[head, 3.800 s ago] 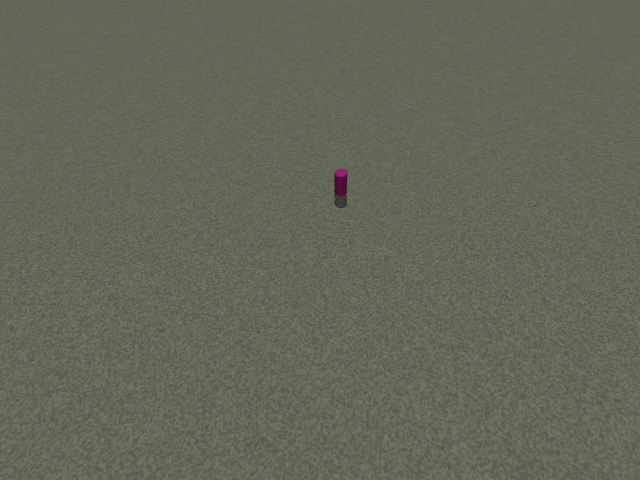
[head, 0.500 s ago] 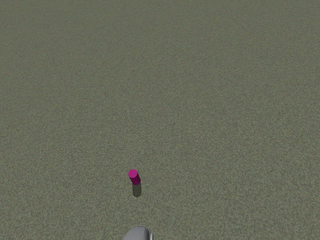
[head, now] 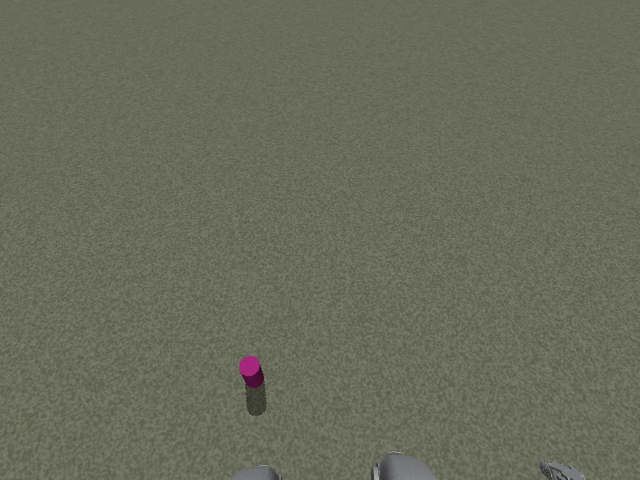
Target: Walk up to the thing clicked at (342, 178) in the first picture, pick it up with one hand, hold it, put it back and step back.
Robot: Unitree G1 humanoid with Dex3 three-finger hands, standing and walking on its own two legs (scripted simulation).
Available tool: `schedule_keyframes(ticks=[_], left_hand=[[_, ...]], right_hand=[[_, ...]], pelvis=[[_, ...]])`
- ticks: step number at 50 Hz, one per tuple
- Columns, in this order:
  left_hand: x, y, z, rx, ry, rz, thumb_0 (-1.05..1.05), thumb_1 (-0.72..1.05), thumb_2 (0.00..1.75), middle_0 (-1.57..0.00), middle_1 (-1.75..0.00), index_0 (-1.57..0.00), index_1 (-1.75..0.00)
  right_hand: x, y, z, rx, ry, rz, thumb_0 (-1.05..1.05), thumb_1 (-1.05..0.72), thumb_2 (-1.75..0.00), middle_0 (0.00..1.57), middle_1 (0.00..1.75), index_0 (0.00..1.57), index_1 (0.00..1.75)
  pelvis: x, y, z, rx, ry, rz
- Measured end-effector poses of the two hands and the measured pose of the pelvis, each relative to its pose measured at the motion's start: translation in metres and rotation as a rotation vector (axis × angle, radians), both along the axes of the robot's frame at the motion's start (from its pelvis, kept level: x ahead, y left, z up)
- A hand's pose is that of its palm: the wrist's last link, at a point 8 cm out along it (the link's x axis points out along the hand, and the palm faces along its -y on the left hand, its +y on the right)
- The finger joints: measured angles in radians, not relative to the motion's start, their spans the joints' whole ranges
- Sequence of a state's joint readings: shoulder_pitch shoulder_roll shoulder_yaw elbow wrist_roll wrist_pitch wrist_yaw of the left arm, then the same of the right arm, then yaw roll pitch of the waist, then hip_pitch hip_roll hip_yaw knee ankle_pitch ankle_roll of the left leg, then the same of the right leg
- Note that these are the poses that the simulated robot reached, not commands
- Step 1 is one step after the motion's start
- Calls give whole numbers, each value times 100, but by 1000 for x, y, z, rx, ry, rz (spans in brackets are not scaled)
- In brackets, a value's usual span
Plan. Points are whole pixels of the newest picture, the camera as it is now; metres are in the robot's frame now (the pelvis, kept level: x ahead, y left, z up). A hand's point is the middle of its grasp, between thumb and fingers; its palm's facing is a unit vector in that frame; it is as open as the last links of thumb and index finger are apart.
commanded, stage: walk up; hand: left
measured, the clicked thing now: (252, 372) +0.46 +0.22 -0.70
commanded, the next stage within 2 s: stand in 1.16 s
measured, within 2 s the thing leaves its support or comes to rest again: neither
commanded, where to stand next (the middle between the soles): +0.10 +0.00 m, yaw +0 degrees
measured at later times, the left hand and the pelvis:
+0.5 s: hand out of the picture +0.14 +0.23 -0.13, palm faces -0.06 -0.94 -0.32, open 7.4 cm; pelvis +0.01 -0.01 +0.02, yaw -2 degrees
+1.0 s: hand out of the picture +0.09 +0.24 -0.13, palm faces -0.04 -0.94 -0.33, open 7.4 cm; pelvis +0.02 -0.01 +0.03, yaw -2 degrees
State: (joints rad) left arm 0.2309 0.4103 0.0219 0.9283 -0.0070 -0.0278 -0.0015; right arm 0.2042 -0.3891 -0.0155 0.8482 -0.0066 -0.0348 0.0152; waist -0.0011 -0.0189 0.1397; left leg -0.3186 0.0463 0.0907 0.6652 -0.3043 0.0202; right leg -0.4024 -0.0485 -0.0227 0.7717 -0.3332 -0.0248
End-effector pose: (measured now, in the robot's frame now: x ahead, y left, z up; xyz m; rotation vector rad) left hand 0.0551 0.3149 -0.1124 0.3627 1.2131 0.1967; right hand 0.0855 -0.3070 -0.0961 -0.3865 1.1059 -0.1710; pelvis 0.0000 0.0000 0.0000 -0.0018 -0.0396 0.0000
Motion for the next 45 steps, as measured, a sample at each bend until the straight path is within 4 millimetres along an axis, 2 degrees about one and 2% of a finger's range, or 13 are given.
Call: schedule_keyframes(ticks=[4, 8, 16, 22, 30, 45], left_hand=[[15, -8, -1, 18, -10, -6, 0, 90, 90, -20, -30, -20, -30], [31, -16, 4, 13, -27, -25, 0, 90, 90, -20, -30, -20, -30], [63, -30, 14, -24, -61, -51, 0, 90, 90, -21, -30, -21, -30], [75, -36, 18, -49, -66, -48, 0, 90, 90, -21, -30, -21, -30], [70, -37, 18, -67, -38, -31, 0, 90, 90, -20, -30, -20, -30], [34, -28, 16, -52, 58, 24, 0, 90, 90, -20, -30, -20, -30]], right_hand=[[8, -3, -19, 31, 6, -31, 0, -91, -90, 21, 30, 21, 30], [10, 0, -26, 60, 23, -51, 0, -91, -90, 21, 30, 21, 30], [-2, 1, -19, 73, 85, -64, 0, -91, -90, 21, 30, 21, 30], [-9, -5, -8, 50, 112, -88, 0, -91, -90, 21, 30, 21, 30], [-7, -10, 3, 28, 111, -103, 0, -91, -90, 21, 30, 21, 30], [5, 1, 0, 57, 107, -95, 0, -91, -90, 21, 30, 21, 30]], pelvis=[[5, -7, -8, -10, -8, -8], [6, -8, -5, 14, -8, -10], [10, -9, 9, 16, 1, -23], [13, -9, 17, 13, -4, -27], [14, -7, 23, 9, -5, -30], [19, -6, 26, 7, -3, -32]])
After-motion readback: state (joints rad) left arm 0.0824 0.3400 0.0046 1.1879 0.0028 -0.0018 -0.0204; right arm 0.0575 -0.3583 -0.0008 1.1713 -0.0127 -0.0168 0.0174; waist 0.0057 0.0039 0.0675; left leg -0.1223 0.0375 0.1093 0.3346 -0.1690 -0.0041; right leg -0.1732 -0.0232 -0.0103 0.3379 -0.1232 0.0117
